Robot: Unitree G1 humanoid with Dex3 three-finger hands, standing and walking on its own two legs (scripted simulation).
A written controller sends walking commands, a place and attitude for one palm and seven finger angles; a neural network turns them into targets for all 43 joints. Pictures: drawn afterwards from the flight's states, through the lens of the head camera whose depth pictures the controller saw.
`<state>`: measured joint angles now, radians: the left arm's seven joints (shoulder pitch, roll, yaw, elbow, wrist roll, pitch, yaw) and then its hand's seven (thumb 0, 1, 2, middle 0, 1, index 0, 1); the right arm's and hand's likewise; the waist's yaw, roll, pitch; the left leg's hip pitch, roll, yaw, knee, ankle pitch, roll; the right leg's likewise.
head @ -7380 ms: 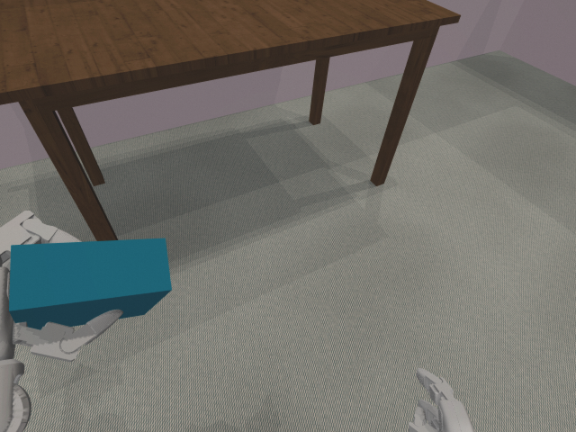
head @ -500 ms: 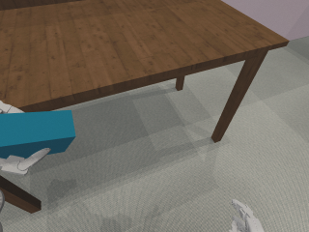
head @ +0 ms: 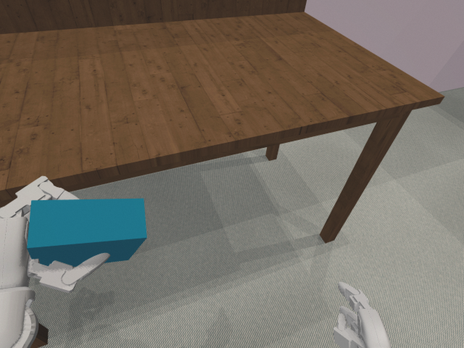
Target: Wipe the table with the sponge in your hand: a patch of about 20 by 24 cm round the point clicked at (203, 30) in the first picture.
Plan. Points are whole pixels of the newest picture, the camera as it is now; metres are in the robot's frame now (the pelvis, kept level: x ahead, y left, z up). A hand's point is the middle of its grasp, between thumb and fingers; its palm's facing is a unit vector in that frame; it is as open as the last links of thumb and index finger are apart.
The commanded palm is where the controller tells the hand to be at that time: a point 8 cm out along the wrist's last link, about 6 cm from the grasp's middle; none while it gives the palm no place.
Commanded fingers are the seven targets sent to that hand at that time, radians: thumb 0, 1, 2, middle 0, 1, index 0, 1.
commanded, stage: shuffle to correct the standing spot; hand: left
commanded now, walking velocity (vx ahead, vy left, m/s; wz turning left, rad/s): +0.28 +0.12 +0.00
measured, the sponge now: (105, 234) +0.23 +0.20 +0.13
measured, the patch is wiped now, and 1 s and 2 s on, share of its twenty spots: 0.00 0.00 0.00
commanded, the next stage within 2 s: come to a stop and stand still in 1.00 s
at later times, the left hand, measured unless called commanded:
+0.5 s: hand (53, 175) +0.30 +0.30 +0.17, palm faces +0.41 -0.83 -0.38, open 9.6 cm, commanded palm +0.25 +0.33 +0.19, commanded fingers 0.00 0.10 1.30 -1.20 -1.60 -1.20 -1.60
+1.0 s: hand (28, 133) +0.37 +0.37 +0.18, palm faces +0.51 -0.77 -0.39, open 9.6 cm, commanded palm +0.33 +0.39 +0.19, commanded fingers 0.00 0.10 1.30 -1.20 -1.60 -1.20 -1.60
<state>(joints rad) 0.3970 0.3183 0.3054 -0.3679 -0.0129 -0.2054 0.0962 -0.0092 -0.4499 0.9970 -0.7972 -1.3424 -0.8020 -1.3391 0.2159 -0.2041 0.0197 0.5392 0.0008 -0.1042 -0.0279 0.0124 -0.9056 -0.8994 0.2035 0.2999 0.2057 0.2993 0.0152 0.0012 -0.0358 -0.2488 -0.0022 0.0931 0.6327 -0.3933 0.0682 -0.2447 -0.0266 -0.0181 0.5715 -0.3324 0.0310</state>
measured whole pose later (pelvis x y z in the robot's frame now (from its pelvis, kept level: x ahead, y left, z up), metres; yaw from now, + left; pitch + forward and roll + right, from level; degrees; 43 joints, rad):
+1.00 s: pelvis +0.17 +0.10 +0.01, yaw +1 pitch -1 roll +1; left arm 0.40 0.34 0.36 -0.42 0.00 -0.17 0.14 -0.01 -0.45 1.00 -0.80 -1.34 -0.81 -1.33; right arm 0.25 -0.18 0.04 0.66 0.00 -0.07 -0.03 0.01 -0.91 -0.90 0.21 0.30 0.21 0.30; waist 0.06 0.00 0.00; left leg -0.47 0.03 0.08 0.99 -0.42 0.00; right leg -0.25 -0.04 -0.12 0.57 -0.30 -0.05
